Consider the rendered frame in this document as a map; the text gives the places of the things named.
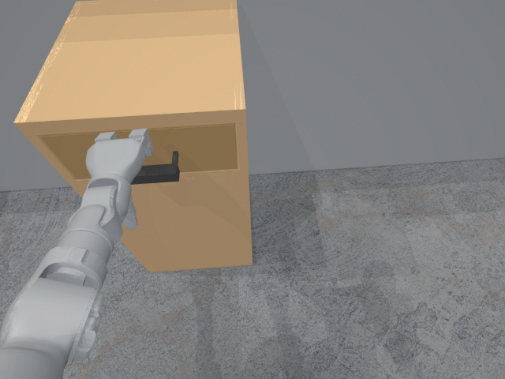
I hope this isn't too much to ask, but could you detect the left robot upper arm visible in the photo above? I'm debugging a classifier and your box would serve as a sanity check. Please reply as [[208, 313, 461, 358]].
[[0, 277, 105, 379]]

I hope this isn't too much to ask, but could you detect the drawer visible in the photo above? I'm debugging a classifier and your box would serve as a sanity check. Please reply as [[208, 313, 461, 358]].
[[40, 123, 238, 179]]

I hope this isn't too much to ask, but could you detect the robot left forearm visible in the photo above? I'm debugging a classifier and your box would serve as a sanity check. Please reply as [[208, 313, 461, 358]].
[[0, 174, 132, 347]]

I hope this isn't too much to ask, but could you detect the cabinet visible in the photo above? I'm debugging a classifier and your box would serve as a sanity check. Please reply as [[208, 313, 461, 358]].
[[14, 0, 253, 272]]

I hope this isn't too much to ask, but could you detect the handle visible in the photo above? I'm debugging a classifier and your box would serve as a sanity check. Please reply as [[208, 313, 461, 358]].
[[130, 151, 180, 185]]

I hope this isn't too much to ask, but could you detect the left robot hand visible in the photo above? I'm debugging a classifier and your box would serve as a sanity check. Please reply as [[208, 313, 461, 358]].
[[86, 128, 154, 230]]

